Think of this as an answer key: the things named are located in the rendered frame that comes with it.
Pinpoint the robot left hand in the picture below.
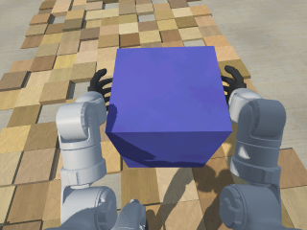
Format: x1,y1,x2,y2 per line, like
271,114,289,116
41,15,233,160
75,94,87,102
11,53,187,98
87,68,113,111

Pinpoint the robot right hand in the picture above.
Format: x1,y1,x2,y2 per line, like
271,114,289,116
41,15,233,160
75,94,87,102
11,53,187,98
221,65,247,105

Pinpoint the robot right forearm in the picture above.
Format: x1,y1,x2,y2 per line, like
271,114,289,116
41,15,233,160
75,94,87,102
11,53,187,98
227,88,287,216

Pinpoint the robot left forearm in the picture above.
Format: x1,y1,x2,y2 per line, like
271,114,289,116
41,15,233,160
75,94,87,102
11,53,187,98
56,91,107,222

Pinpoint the right robot upper arm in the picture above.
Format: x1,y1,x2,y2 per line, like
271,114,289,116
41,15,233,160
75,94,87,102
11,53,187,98
219,184,302,230

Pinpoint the left robot upper arm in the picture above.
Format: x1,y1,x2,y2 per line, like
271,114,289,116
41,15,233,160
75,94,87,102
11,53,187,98
43,186,118,230

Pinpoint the left robot thigh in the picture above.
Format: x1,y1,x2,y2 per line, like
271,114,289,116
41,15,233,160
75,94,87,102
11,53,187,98
111,202,146,230

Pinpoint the carton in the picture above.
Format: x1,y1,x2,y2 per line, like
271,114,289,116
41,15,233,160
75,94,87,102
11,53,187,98
105,46,233,168

